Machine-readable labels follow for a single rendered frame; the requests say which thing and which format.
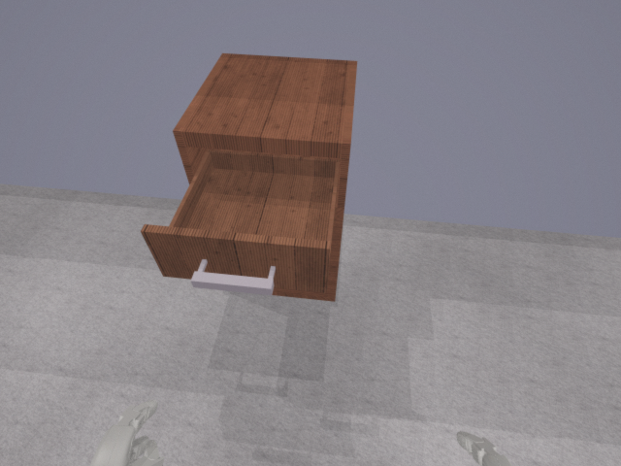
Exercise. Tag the left robot hand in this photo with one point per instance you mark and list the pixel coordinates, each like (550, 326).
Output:
(118, 446)

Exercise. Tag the drawer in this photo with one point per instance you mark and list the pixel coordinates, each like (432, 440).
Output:
(245, 212)

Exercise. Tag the cabinet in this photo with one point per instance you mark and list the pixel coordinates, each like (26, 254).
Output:
(276, 105)

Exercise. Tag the right robot hand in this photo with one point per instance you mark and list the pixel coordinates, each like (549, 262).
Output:
(482, 451)

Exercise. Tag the handle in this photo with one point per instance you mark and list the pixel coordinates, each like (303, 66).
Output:
(201, 279)

